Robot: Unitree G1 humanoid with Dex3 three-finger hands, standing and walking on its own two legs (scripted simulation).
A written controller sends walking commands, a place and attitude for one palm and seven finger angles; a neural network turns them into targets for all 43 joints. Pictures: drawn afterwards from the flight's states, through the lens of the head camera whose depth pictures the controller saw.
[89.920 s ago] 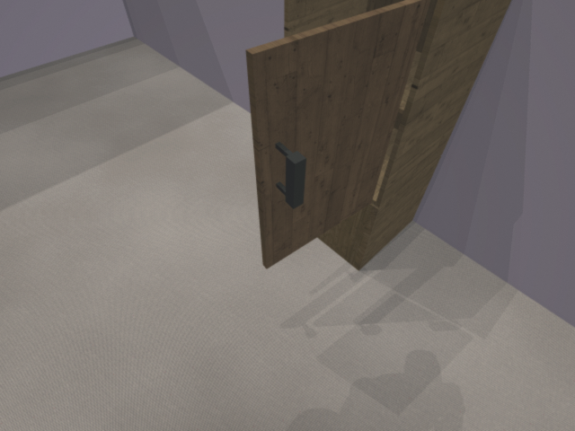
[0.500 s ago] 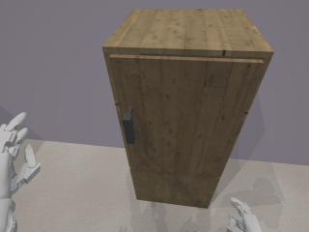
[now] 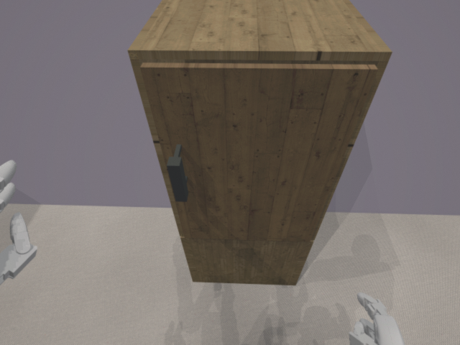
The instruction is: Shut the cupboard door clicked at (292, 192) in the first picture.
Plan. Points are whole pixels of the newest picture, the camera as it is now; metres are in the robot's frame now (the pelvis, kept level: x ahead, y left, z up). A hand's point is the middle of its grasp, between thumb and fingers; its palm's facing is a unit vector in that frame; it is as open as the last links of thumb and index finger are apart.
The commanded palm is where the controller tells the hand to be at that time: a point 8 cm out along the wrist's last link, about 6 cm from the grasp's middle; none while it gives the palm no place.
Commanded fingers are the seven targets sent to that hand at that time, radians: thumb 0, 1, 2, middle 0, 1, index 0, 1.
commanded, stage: step back with the hand held close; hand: left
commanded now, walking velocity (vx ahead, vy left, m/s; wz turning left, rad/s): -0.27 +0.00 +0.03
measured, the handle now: (180, 172) +0.48 +0.15 +0.01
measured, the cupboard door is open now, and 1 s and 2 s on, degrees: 0 0 0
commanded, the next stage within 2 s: stop stepping back and stand still in 1.14 s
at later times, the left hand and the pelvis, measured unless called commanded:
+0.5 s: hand out of the picture +0.14 +0.27 +0.16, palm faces +0.49 -0.76 -0.42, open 7.4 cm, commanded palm +0.07 +0.31 +0.18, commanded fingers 0.00 0.90 0.90 -0.20 -0.30 -0.20 -0.30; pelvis -0.06 +0.00 -0.02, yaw +1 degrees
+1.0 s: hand out of the picture +0.09 +0.23 +0.16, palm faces +0.33 -0.83 -0.45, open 7.4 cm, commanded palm +0.01 +0.28 +0.18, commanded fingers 0.00 0.90 0.90 -0.20 -0.30 -0.20 -0.30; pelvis -0.13 -0.01 -0.01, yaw -1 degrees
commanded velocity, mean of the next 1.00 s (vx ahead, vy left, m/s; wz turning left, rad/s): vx -0.35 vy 0.00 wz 0.01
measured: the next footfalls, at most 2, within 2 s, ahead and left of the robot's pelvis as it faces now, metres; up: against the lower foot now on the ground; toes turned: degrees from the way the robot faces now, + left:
right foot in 0.84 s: -0.13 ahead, -0.13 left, +0.00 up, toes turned +3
left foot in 1.26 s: -0.11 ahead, +0.10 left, +0.00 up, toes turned +1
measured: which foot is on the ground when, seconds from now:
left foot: down 0.00-1.00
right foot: down 0.00-0.64, up 0.66-0.82, down 0.84-1.00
